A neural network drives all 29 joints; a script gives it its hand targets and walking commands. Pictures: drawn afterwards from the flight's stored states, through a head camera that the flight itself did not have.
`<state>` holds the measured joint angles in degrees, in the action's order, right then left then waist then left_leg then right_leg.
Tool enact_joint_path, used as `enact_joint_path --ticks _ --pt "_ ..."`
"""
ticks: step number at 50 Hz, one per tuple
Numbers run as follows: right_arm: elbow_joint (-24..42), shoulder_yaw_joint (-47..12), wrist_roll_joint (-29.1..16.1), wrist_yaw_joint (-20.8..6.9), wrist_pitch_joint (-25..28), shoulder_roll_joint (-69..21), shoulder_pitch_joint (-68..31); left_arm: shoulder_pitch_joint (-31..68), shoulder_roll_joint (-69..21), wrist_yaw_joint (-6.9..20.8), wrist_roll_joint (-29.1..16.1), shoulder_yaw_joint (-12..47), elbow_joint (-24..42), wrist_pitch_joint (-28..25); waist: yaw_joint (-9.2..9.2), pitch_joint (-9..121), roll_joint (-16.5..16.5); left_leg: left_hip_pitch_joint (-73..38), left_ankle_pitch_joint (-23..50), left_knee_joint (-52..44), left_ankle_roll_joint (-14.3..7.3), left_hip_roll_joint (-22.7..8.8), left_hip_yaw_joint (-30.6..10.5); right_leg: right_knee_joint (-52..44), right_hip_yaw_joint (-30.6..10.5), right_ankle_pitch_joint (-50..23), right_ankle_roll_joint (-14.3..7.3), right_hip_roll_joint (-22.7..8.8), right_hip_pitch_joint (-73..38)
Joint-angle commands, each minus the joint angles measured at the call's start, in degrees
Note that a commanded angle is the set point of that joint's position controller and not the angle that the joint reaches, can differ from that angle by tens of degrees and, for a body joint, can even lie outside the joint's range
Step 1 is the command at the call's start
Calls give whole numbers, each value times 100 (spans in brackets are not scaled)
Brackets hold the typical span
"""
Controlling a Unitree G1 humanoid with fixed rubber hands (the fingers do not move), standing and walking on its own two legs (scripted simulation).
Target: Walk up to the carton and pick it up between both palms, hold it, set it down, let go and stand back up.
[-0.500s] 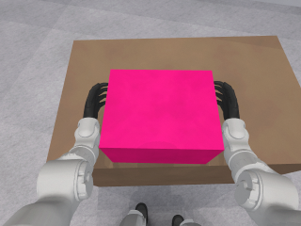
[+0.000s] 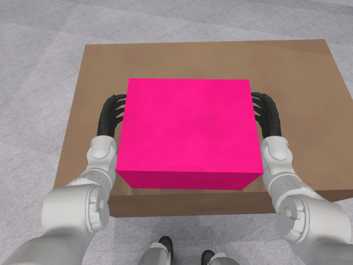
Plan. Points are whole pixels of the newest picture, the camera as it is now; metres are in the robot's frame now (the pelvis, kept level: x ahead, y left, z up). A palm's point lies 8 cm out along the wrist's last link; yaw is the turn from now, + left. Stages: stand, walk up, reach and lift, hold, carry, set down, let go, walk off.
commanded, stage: set down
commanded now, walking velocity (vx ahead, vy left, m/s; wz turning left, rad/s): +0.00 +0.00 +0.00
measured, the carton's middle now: (187, 136) +0.41 +0.01 -0.04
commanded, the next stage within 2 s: none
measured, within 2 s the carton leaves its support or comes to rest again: neither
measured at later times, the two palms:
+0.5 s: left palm (106, 130) +0.42 +0.22 -0.03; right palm (266, 129) +0.42 -0.18 -0.03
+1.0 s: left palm (79, 120) +0.42 +0.26 +0.02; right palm (291, 115) +0.44 -0.22 +0.01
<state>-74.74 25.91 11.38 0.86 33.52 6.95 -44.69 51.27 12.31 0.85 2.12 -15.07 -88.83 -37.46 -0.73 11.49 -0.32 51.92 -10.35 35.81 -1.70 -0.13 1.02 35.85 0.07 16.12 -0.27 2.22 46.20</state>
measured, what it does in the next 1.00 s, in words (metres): stands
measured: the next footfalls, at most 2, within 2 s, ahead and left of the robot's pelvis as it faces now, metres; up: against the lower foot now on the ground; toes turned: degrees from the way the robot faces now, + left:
none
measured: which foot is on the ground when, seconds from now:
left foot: down 0.00-1.00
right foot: down 0.00-1.00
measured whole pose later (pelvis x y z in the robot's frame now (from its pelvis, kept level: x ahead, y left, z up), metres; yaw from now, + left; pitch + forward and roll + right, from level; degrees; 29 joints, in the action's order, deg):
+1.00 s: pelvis +0.00 -0.01 -0.02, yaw +0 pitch +30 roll -3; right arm -70.9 -9.9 -30.3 -1.7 19.7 22.8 -46.5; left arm 48.7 23.0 2.7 -20.8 6.3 -72.8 -20.3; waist -2.6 17.3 0.7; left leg 60.5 -13.1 43.1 -0.9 -1.4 -0.9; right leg 41.0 2.1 18.1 -0.9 3.6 53.3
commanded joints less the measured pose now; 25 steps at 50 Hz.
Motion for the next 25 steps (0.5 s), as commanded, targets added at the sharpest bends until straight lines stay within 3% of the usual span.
enact_joint_path --ticks 1,10,14,17,19,21,23,25 --pt "-59 -1271 705 -785 -62 -2562 -2483 2604 -2056 492 631 554 554 -52 -113 2779 90 -2967 1087 5 292 -242 196 -502 454 -445 85 -263 -364" --pt "-74 -1179 553 -699 -166 -2145 -2505 2600 -1674 422 648 386 611 74 -109 2841 102 -2922 1029 90 262 -232 205 -414 458 -308 91 -254 -255" --pt "-90 -1129 283 -586 -212 -1505 -2503 2565 -1132 293 516 305 649 136 -108 2977 145 -2906 1057 158 274 -224 202 -343 445 -297 85 -232 -197" --pt "-114 -1224 -495 -285 -284 17 -2537 2516 175 -44 -46 367 689 229 -106 3298 175 -2764 1005 270 300 -218 183 -212 364 -299 76 -186 -144" --pt "-186 -1810 -1500 -27 -364 809 -2737 2554 778 -312 -859 890 610 327 -106 3789 268 -2750 1111 463 372 -232 105 -66 338 -390 44 -104 56" --pt "-169 -2440 -2302 110 -350 1100 -2834 2530 907 -397 -1533 1397 543 342 -101 4373 325 -2932 1543 820 444 -231 23 141 396 -703 69 -15 370" --pt "-83 -2769 -2722 142 -262 1424 -2779 2399 1074 -357 -1761 1566 617 326 -115 4782 344 -3287 2158 1144 530 -205 -17 330 470 -1160 164 68 541" --pt "44 -2902 -2935 147 -161 1785 -2685 2235 1306 -262 -1701 1500 913 377 -135 5053 356 -3691 2848 1304 621 -184 -20 424 522 -1759 300 142 475"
